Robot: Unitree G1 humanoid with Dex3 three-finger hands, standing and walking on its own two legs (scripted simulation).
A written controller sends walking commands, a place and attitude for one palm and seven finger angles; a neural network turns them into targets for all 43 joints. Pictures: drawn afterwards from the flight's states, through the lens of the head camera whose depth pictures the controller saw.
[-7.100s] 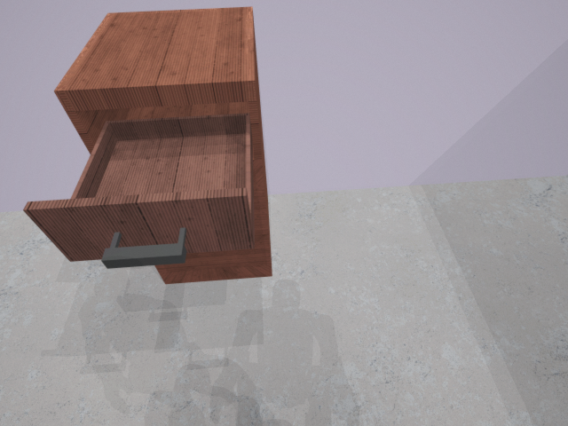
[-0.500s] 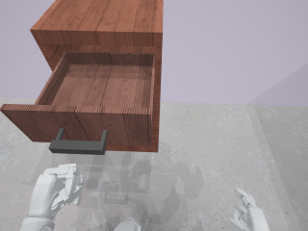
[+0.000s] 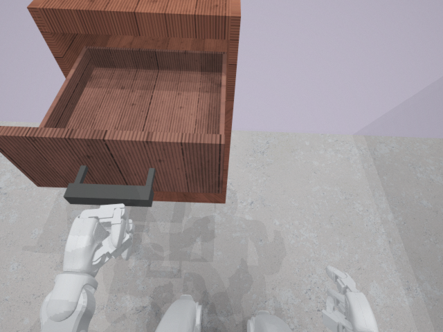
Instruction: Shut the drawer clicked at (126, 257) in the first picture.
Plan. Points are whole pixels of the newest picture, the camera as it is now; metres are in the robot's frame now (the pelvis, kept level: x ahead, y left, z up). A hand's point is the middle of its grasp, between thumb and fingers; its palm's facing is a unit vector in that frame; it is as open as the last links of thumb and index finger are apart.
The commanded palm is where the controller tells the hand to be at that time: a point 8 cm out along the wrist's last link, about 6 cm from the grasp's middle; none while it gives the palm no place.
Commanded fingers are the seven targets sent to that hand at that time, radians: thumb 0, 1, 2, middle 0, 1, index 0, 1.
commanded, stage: bring the fist close to the handle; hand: left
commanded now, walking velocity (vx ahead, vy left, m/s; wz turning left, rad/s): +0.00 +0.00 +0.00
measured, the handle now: (114, 183) +0.36 +0.21 +0.05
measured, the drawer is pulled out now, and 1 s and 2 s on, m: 0.29 0.28 0.14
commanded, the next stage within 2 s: push the drawer shut in 0.24 s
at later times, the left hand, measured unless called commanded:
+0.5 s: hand (125, 238) +0.26 +0.17 +0.04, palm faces +0.00 -1.00 -0.05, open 3.3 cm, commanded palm +0.25 +0.23 +0.05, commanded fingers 0.00 0.90 0.90 -1.40 -1.60 -1.40 -1.60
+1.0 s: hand (124, 221) +0.29 +0.18 +0.04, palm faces +0.00 -1.00 -0.05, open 2.6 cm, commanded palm +0.31 +0.23 +0.05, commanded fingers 0.00 0.90 0.90 -1.40 -1.60 -1.40 -1.60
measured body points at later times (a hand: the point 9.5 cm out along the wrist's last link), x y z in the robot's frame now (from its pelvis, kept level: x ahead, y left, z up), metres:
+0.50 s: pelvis +0.00 +0.00 +0.00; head +0.07 +0.01 +0.44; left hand +0.26 +0.23 +0.05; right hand +0.18 -0.24 -0.08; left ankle +0.04 +0.10 -0.64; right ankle -0.01 -0.11 -0.64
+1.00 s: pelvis -0.02 +0.00 -0.01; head +0.06 +0.01 +0.44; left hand +0.29 +0.23 +0.04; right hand +0.15 -0.25 -0.10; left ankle +0.04 +0.10 -0.64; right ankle -0.01 -0.11 -0.64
